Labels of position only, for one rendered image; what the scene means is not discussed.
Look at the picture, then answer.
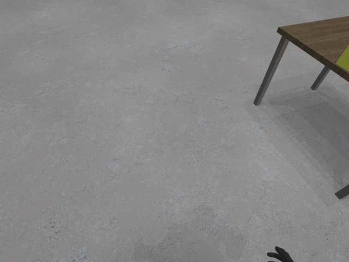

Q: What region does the carton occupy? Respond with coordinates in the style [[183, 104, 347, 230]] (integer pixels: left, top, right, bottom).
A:
[[336, 45, 349, 72]]

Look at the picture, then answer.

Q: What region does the table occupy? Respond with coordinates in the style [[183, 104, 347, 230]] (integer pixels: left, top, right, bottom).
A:
[[254, 16, 349, 200]]

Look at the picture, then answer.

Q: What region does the right robot hand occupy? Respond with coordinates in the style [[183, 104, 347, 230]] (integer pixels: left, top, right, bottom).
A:
[[267, 246, 294, 262]]

